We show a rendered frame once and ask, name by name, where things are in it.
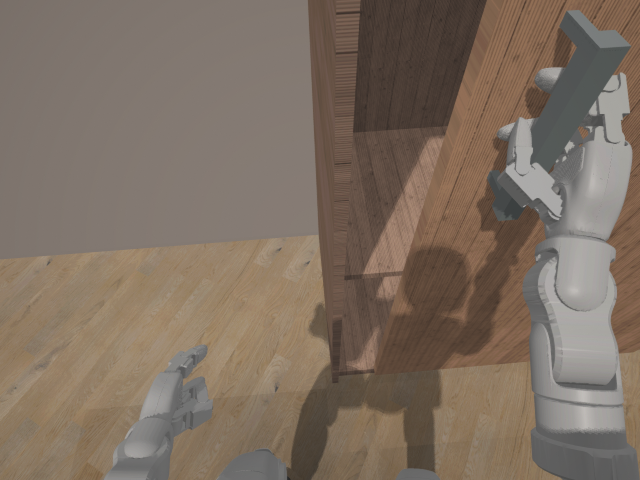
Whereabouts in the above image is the robot left thigh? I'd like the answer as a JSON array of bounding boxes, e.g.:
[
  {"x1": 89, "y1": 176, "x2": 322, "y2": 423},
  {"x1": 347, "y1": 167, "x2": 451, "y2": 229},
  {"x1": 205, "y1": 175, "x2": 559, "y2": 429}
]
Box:
[{"x1": 216, "y1": 451, "x2": 287, "y2": 480}]

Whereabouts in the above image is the robot right hand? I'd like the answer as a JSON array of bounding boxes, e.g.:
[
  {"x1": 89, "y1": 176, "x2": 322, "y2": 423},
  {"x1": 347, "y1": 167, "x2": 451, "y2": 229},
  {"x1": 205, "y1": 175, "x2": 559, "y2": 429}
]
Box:
[{"x1": 497, "y1": 67, "x2": 632, "y2": 242}]

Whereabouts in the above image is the robot left hand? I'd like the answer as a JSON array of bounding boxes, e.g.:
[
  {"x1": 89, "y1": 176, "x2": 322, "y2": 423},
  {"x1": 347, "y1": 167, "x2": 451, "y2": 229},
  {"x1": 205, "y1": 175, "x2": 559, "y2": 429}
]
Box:
[{"x1": 139, "y1": 344, "x2": 213, "y2": 437}]

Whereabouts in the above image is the handle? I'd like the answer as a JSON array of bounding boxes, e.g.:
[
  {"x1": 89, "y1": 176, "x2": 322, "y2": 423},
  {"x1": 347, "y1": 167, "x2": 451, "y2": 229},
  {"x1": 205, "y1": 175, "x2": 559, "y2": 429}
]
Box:
[{"x1": 487, "y1": 10, "x2": 631, "y2": 221}]

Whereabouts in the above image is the right robot forearm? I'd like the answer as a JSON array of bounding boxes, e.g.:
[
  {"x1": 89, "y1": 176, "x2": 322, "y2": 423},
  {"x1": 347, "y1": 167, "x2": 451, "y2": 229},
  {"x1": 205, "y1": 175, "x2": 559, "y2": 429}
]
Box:
[{"x1": 522, "y1": 234, "x2": 640, "y2": 480}]

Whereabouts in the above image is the wardrobe door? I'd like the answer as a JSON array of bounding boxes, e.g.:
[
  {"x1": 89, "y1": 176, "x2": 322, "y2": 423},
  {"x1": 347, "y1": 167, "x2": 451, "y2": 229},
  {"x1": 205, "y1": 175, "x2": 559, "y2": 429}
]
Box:
[{"x1": 374, "y1": 0, "x2": 640, "y2": 375}]

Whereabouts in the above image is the left robot forearm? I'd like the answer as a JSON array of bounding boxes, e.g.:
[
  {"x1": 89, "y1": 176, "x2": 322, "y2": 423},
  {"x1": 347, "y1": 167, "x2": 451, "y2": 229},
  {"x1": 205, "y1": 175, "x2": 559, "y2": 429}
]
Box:
[{"x1": 103, "y1": 417, "x2": 174, "y2": 480}]

